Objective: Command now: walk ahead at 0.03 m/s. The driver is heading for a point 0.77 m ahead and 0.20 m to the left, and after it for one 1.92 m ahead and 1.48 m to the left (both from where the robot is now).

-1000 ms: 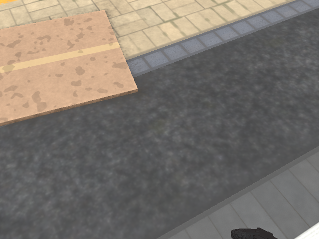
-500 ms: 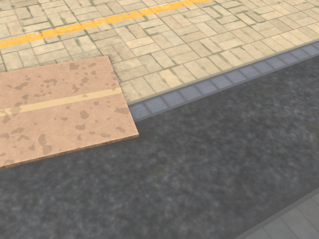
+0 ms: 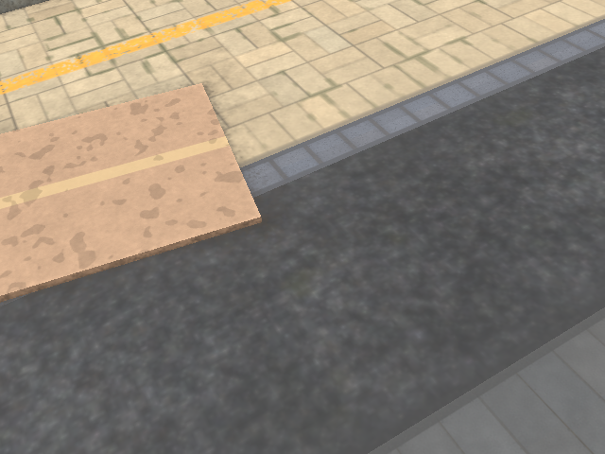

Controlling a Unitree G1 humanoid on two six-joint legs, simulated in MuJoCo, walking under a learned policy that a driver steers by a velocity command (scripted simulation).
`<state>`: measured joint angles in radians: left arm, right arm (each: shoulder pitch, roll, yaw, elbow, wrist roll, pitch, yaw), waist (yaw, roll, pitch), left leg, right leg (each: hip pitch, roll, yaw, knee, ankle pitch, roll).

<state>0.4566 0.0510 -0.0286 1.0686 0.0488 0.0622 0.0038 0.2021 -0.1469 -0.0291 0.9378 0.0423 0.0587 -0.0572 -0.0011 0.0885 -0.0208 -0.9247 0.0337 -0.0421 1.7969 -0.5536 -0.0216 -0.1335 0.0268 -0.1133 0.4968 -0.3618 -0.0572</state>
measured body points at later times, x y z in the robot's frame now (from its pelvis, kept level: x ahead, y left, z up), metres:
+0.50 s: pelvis -0.01 +0.01 +0.02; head +0.01 -0.01 +0.47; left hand -0.17 +0.20 -0.11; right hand +0.18 -0.13 -0.10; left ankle -0.02 +0.15 -0.58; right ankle -0.06 -0.08 -0.73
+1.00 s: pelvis -0.02 +0.01 +0.03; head +0.00 +0.00 +0.47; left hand -0.17 +0.17 -0.12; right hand +0.10 -0.14 -0.13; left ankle -0.02 +0.15 -0.58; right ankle -0.06 -0.08 -0.73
